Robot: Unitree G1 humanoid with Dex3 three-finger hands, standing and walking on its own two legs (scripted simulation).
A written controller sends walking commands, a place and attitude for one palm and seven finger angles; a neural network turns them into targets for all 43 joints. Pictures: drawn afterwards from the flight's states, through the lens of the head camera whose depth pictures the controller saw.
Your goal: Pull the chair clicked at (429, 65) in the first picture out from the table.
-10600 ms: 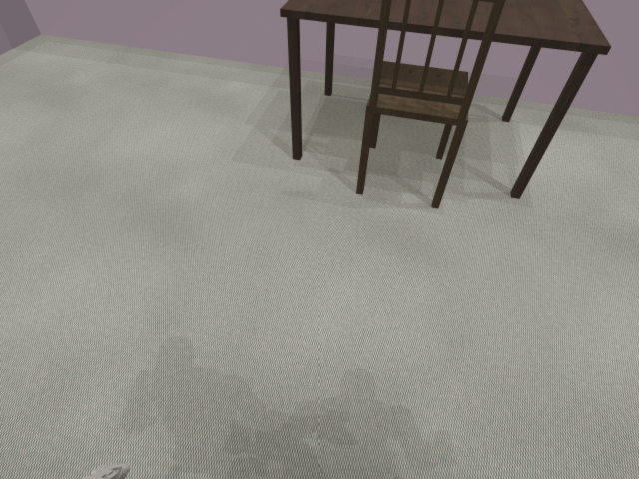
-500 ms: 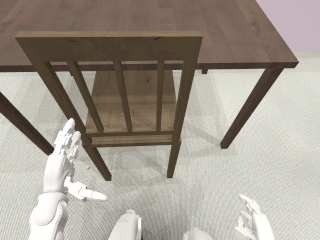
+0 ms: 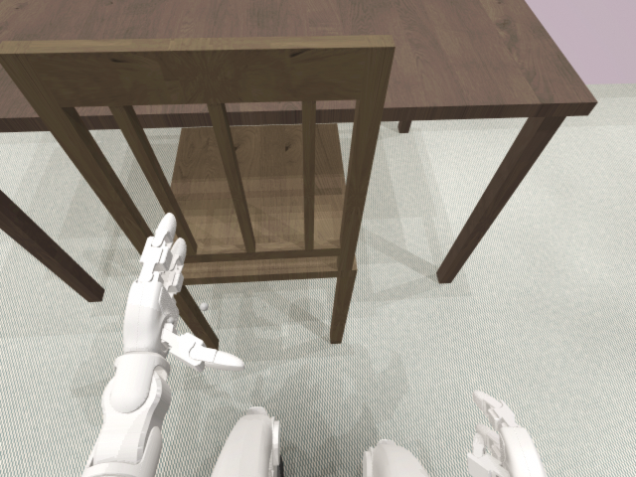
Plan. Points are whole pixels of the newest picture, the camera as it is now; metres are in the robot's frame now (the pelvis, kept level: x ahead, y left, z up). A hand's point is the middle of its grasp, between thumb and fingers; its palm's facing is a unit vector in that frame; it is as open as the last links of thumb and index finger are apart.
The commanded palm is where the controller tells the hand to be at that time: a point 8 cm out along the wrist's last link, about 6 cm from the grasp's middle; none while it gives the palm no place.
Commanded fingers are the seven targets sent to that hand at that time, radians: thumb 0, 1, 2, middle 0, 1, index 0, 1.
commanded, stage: aim the fingers beside a spindle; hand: left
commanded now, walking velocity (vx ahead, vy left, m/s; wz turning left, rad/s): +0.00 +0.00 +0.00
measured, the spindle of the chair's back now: (237, 190) +0.49 +0.14 +0.03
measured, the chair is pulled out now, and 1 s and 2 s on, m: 0.00 0.00 0.00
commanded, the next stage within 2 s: push the fingers through the gap in 1.08 s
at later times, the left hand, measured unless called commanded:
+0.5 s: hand (241, 289) +0.34 +0.12 +0.01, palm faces +0.04 -1.00 -0.02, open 16.9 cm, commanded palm +0.32 +0.17 +0.01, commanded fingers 0.00 -0.50 0.30 -0.06 -0.08 -0.06 -0.08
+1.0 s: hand (244, 288) +0.35 +0.11 +0.01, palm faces +0.05 -1.00 -0.03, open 16.9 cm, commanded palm +0.32 +0.16 +0.01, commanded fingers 0.00 -0.50 0.30 -0.06 -0.08 -0.06 -0.08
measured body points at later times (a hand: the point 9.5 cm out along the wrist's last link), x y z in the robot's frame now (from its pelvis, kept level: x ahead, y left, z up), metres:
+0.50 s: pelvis +0.00 +0.00 -0.01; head +0.09 +0.01 +0.43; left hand +0.33 +0.17 +0.02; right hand +0.14 -0.24 -0.12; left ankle +0.07 +0.12 -0.64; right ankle -0.02 -0.12 -0.64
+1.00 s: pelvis -0.01 +0.00 -0.02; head +0.09 +0.01 +0.42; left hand +0.34 +0.17 +0.01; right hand +0.14 -0.24 -0.13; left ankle +0.07 +0.12 -0.64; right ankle -0.02 -0.12 -0.64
